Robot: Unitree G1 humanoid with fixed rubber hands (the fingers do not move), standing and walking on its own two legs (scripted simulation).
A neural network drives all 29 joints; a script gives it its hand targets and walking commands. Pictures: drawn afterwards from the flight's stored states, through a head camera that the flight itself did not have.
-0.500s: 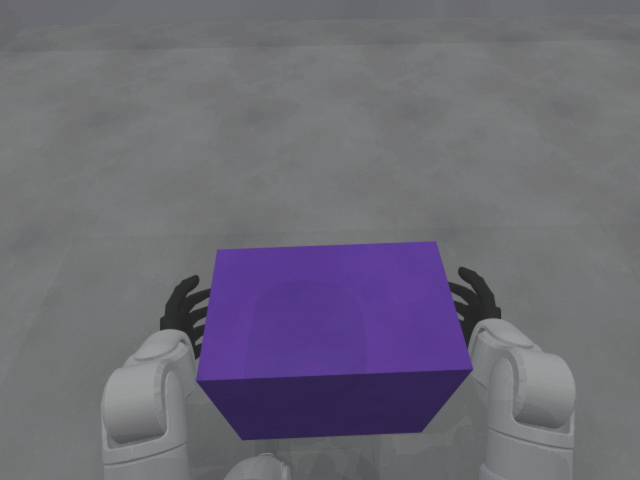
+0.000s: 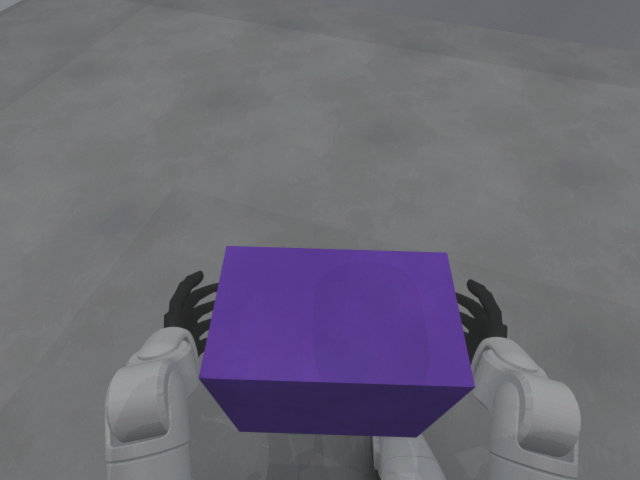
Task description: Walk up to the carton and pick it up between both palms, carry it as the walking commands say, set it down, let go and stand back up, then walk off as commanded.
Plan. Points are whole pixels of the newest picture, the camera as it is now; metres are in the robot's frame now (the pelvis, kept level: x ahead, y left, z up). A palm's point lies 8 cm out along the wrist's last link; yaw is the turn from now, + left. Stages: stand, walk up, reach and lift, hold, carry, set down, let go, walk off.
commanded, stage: carry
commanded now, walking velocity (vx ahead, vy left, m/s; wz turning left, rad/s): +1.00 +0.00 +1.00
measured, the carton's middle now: (331, 352) +0.26 -0.02 -0.01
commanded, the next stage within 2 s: none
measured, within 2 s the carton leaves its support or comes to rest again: neither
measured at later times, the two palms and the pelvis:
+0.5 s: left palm (39, 179) +0.53 +0.40 +0.05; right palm (244, 104) +0.69 +0.10 +0.06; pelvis +0.39 +0.12 -0.02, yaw +29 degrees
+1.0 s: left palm out of the picture +0.68 +0.65 +0.08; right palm (61, 23) +0.98 +0.51 +0.08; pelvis +0.71 +0.36 +0.02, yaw +64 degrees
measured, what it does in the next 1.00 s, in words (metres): walks ahead, turning left: right foot, then left foot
